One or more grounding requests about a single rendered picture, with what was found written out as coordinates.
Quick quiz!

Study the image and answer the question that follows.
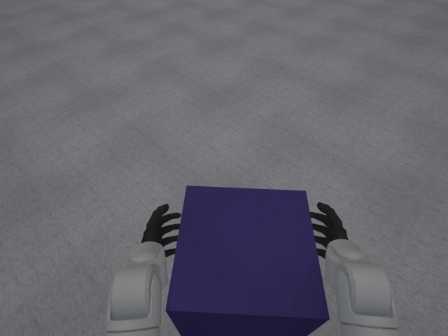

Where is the robot right hand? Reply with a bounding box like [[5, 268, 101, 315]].
[[310, 202, 348, 259]]

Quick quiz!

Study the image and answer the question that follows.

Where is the robot left hand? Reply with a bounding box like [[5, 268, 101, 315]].
[[141, 204, 181, 257]]

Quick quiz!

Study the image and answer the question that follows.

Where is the right robot forearm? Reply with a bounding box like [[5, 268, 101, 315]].
[[325, 239, 400, 336]]

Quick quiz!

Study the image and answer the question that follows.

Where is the left robot forearm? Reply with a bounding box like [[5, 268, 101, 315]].
[[105, 241, 168, 336]]

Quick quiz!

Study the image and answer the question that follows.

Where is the carton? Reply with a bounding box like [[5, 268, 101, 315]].
[[165, 185, 330, 336]]

